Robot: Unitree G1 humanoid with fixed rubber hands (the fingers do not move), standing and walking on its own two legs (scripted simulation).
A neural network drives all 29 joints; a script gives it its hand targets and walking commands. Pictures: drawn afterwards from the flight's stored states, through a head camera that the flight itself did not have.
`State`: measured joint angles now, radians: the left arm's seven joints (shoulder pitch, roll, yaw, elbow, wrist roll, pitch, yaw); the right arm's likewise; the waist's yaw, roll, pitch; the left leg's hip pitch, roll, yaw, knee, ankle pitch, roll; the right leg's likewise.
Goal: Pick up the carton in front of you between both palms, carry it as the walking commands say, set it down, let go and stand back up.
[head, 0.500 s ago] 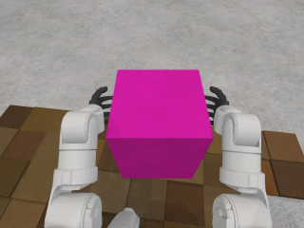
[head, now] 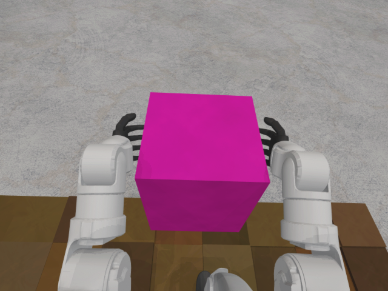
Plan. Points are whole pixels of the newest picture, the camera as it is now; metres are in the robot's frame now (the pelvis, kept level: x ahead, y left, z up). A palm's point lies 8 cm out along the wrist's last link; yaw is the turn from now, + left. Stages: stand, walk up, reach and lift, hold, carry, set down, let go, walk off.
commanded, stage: carry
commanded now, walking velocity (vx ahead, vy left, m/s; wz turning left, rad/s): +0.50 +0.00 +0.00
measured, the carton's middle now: (198, 167) +0.37 -0.02 +0.03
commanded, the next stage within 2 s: none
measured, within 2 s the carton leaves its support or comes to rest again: neither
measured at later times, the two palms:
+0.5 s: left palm (120, 51) +0.67 +0.18 +0.12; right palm (232, 56) +0.67 -0.12 +0.12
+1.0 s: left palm (141, 10) +0.98 +0.15 +0.10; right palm (223, 12) +1.00 -0.14 +0.10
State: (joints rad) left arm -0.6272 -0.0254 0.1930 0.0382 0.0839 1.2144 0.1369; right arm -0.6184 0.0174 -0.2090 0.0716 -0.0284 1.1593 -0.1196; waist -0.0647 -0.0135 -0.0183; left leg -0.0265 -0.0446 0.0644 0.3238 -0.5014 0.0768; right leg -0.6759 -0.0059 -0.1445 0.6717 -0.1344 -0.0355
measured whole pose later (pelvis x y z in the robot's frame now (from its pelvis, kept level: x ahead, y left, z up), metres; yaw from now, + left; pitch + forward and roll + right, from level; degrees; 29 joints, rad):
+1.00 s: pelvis +0.65 +0.00 +0.00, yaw +0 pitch +5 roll +1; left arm -0.61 -0.02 0.19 0.21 0.08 1.22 0.13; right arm -0.68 -0.03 -0.17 0.26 -0.04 1.22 -0.12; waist 0.02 0.02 -0.08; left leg -0.54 0.01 0.04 1.11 -0.44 0.03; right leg -0.40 0.01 -0.08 0.59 -0.07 -0.09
